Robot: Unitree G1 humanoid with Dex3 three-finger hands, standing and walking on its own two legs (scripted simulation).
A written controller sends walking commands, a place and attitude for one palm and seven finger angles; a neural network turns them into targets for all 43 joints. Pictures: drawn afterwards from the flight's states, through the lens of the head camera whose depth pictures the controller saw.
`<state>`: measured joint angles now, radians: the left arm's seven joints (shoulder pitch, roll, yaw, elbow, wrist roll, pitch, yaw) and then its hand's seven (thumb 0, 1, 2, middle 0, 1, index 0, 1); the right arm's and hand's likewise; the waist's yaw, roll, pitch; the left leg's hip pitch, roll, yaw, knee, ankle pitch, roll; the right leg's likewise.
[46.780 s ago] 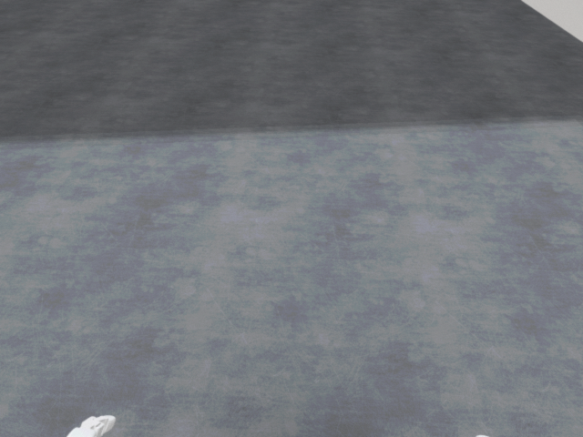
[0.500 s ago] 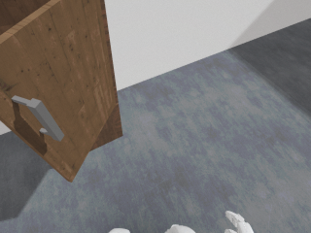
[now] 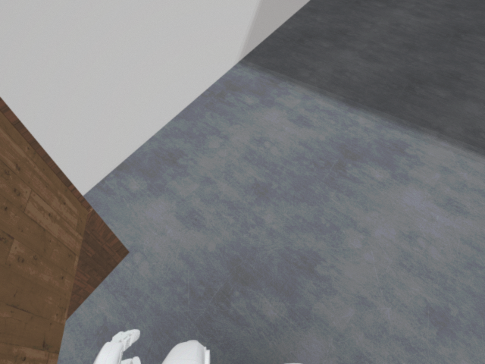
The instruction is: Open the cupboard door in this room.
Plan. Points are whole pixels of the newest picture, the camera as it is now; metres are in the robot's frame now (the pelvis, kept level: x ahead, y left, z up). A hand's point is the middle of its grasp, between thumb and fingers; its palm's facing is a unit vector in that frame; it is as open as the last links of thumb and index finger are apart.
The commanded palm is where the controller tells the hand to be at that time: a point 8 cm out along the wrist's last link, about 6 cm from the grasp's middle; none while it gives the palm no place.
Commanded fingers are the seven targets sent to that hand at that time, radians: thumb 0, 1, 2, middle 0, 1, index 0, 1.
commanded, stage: walk to a spot facing it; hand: left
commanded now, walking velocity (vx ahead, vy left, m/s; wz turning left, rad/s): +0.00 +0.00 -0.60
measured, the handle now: out of the picture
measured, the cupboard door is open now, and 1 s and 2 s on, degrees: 41 41 41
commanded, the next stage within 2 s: turn to face it in 1.72 s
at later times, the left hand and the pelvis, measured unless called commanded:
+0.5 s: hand (163, 349) +0.16 +0.16 -0.17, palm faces -0.29 -0.93 -0.24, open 7.4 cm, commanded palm none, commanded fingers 0.00 0.90 0.90 -0.20 -0.30 -0.20 -0.30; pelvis +0.03 -0.02 -0.01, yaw -19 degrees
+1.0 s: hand (205, 265) +0.33 +0.10 -0.19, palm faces -0.51 -0.84 -0.16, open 7.4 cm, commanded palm none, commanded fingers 0.00 0.90 0.90 -0.20 -0.30 -0.20 -0.30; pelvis +0.22 -0.06 -0.01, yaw -35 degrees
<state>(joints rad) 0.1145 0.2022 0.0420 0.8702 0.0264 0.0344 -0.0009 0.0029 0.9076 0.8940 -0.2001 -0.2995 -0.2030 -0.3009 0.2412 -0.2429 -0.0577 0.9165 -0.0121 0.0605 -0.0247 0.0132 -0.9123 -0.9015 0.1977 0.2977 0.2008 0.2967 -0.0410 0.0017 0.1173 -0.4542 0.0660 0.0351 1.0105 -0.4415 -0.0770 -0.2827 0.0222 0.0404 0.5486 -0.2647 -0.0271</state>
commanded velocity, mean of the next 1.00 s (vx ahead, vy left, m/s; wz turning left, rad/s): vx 0.24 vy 0.00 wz -0.56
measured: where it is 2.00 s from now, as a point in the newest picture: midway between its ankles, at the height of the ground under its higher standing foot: (340, 275)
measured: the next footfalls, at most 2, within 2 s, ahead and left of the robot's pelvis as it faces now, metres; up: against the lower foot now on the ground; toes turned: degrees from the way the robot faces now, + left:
left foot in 0.14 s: +0.07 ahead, +0.14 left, +0.00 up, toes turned -3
right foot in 0.48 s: +0.04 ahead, -0.13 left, +0.00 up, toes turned -24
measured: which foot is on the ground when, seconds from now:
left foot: up 0.00-0.12, down 0.14-0.48, up 0.50-0.86, down 0.88-1.00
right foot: down 0.00-0.14, up 0.16-0.46, down 0.48-0.88, up 0.90-1.00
